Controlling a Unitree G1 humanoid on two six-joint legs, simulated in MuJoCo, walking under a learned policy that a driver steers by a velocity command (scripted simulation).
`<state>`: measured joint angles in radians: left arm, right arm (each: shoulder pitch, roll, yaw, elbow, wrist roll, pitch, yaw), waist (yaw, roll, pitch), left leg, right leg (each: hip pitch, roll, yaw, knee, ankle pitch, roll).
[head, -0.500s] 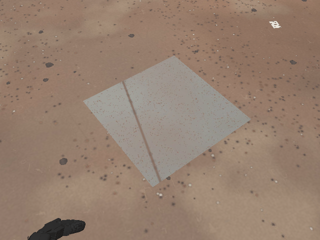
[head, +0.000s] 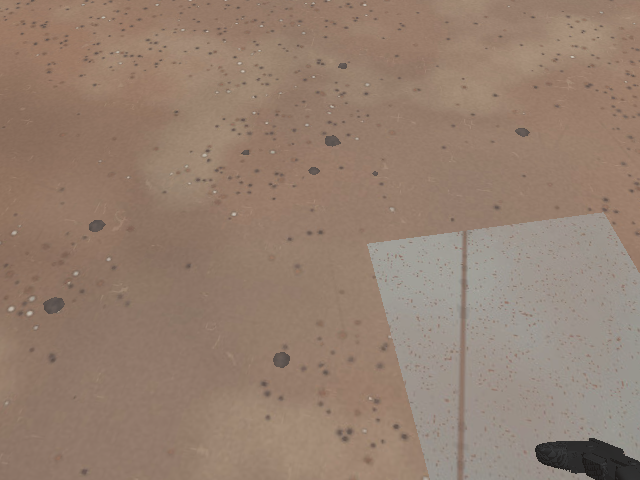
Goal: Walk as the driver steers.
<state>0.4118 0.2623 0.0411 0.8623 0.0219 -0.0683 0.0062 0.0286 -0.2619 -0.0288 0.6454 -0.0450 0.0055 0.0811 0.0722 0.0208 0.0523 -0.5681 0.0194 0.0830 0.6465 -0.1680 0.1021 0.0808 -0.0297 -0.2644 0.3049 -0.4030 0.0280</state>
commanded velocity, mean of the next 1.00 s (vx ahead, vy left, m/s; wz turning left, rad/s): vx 0.50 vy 0.00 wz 0.60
